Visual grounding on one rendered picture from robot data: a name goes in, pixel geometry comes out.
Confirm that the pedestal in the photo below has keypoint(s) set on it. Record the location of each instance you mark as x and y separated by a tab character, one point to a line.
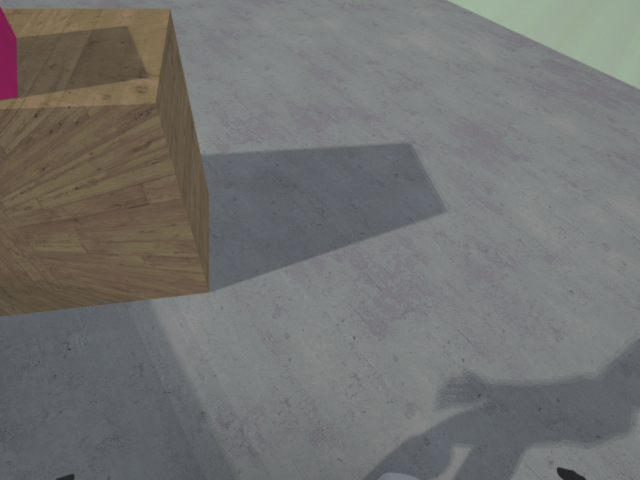
103	195

